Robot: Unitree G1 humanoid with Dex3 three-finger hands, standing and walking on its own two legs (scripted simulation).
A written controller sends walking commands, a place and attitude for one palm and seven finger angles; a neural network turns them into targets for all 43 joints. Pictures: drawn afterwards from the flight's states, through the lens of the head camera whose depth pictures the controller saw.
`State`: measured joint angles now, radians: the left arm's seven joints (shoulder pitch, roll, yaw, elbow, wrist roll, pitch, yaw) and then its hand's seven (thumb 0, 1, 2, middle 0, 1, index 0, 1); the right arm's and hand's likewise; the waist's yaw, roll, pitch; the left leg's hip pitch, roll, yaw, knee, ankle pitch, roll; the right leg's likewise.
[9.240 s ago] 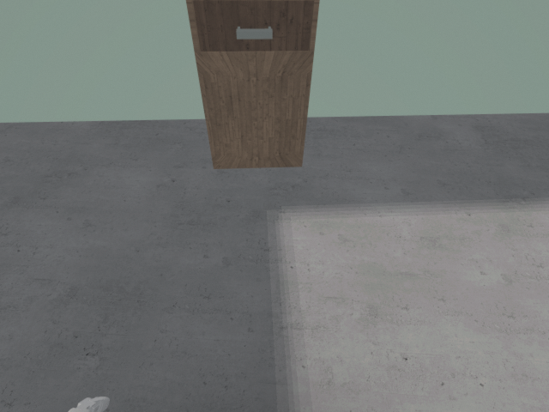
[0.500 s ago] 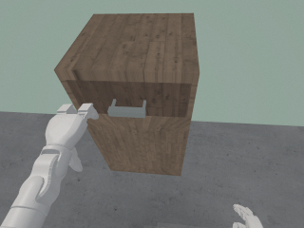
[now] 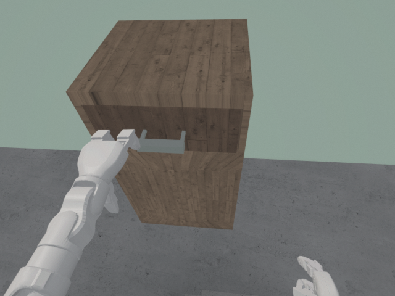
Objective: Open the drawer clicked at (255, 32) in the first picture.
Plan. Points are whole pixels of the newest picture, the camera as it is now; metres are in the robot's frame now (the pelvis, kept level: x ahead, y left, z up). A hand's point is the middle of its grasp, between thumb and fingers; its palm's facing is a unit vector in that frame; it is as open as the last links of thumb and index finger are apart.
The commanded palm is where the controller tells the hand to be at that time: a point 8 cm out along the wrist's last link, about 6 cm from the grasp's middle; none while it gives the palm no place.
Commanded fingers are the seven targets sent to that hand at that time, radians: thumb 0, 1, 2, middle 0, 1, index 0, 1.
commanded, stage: move the hooked fingers above the handle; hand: left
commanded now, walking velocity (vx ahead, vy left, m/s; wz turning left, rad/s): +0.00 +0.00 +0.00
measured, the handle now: (162, 139) +0.52 +0.18 -0.03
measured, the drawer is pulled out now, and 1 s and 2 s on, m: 0.00 0.00 0.00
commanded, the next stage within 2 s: lower the fingers behind the handle in 1.80 s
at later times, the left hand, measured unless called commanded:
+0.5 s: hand (137, 155) +0.40 +0.20 +0.04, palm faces +0.00 -0.04 -1.00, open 13.8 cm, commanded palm +0.38 +0.20 +0.10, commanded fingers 0.00 -0.50 0.30 -0.30 -1.20 -0.30 -1.20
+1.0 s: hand (150, 144) +0.45 +0.18 +0.02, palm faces -0.01 -0.02 -1.00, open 13.8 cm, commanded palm +0.43 +0.19 +0.08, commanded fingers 0.00 -0.50 0.30 -0.30 -1.20 -0.30 -1.20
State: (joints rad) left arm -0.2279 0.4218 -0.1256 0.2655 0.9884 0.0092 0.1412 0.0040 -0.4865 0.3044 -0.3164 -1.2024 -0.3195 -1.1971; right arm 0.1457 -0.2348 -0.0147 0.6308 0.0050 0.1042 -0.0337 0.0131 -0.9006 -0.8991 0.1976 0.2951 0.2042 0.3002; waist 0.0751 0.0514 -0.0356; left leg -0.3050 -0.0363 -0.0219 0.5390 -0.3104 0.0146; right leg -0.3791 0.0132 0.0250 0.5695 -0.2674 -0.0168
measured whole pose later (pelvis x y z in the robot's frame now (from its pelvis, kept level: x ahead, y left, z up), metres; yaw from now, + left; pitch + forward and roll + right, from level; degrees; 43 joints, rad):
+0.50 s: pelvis +0.01 +0.00 -0.01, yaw -1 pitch +8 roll +1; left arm -0.42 0.39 -0.13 0.54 1.03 0.02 0.22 0.00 -0.48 0.30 -0.32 -1.20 -0.32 -1.20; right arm 0.23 -0.25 -0.05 0.66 0.01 0.11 -0.04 0.01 -0.90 -0.90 0.20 0.29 0.20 0.30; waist 0.02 0.05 -0.07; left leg -0.39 -0.03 -0.01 0.59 -0.34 0.01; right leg -0.48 0.03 0.04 0.63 -0.29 -0.02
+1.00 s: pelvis +0.01 +0.00 -0.01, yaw -1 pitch +13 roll +1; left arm -0.67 0.35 -0.14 0.86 1.07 0.01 0.31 0.00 -0.48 0.30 -0.32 -1.20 -0.32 -1.20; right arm 0.27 -0.24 -0.06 0.67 0.00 0.11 -0.02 0.01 -0.90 -0.90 0.20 0.29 0.20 0.30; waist -0.03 0.04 -0.10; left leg -0.51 -0.03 -0.01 0.66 -0.37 0.02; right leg -0.59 0.02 0.03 0.67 -0.31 -0.02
